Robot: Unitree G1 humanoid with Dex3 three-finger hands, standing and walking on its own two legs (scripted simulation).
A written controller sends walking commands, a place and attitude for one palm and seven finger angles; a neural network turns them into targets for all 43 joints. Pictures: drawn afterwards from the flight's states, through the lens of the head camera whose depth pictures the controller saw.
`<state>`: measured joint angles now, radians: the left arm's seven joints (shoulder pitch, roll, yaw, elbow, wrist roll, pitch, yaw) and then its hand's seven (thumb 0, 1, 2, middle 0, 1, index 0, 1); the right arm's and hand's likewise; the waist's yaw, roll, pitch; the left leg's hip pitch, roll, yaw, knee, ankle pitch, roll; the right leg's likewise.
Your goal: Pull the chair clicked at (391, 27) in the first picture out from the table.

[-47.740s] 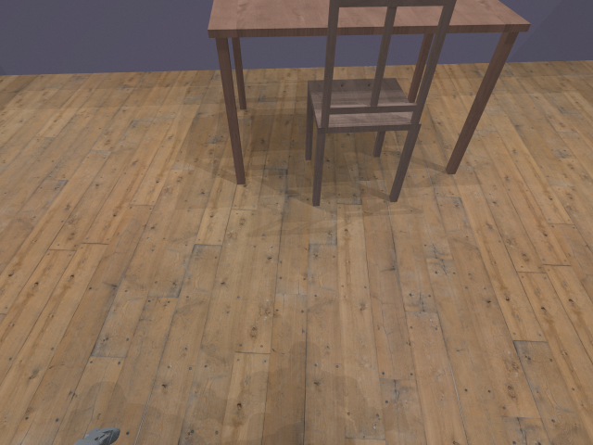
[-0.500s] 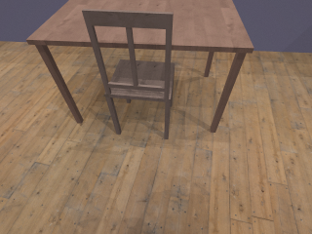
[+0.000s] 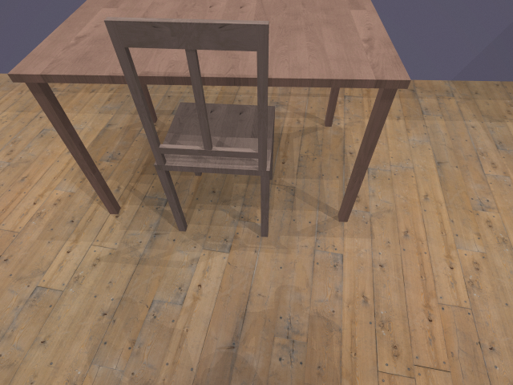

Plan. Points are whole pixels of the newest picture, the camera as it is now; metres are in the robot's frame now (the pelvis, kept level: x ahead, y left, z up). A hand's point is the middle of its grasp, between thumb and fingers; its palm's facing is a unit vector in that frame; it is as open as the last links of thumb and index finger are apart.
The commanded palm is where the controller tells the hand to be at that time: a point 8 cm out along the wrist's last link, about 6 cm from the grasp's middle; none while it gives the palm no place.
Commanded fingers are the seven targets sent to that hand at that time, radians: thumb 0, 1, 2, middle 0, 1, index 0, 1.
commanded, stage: take the last steps up to it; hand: left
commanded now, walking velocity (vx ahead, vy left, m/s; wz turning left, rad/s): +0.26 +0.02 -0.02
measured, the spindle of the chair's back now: (200, 105) +0.85 +0.18 -0.06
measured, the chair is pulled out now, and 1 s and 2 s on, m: -0.09 -0.09 -0.09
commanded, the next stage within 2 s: come to a stop and stand still in 0.28 s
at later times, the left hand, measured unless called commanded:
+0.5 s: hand (179, 371) +0.18 +0.15 -0.17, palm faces +0.06 -0.97 -0.24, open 7.2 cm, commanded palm none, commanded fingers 0.00 0.90 0.90 -0.20 -0.30 -0.20 -0.30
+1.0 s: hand (182, 311) +0.28 +0.16 -0.16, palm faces +0.03 -0.96 -0.29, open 7.3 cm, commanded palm none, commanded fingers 0.00 0.90 0.90 -0.20 -0.30 -0.20 -0.30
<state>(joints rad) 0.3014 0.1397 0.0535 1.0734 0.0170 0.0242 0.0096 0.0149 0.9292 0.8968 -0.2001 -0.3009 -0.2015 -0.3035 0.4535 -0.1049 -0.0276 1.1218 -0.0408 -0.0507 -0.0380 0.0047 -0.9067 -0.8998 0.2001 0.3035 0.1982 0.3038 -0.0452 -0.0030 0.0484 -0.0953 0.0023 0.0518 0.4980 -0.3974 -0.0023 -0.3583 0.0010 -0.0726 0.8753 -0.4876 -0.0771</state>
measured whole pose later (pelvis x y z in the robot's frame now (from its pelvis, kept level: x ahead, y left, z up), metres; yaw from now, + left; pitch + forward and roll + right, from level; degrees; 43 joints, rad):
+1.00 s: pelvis +0.21 -0.04 +0.00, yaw +0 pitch -1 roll +1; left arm 0.11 0.20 0.06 0.99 -0.01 0.06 0.04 0.00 0.91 0.90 -0.20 -0.30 -0.20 -0.30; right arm 0.15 -0.21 -0.04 0.97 -0.03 0.04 -0.05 0.01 -0.91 -0.90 0.20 0.30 0.20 0.30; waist -0.01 0.01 0.18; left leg -0.24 -0.01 0.06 0.53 -0.28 0.02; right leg -0.34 0.02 0.03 0.97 -0.60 -0.03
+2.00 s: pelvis +0.22 -0.05 +0.01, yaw +0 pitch +0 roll +0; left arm 0.30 0.17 -0.01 1.06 0.01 0.00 0.03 0.00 0.91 0.90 -0.20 -0.30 -0.20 -0.30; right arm 0.24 -0.18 0.01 1.04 -0.01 -0.02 -0.02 0.01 -0.93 -0.90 0.20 0.30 0.20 0.30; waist 0.01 0.00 0.02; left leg -0.22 -0.01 0.03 0.54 -0.31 0.02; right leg -0.19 -0.01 0.04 0.54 -0.34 0.01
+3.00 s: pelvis +0.30 -0.03 +0.01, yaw -4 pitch +0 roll +0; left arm 0.25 0.17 0.04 1.07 0.02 0.02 0.00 0.00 0.91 0.90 -0.20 -0.30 -0.20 -0.30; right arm 0.36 -0.16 0.01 1.10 -0.03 -0.07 -0.03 0.01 -0.91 -0.90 0.20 0.30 0.20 0.30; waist 0.00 0.00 0.06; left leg -0.02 -0.01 0.12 0.42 -0.39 0.05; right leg -0.50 -0.04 -0.08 1.07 -0.45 -0.05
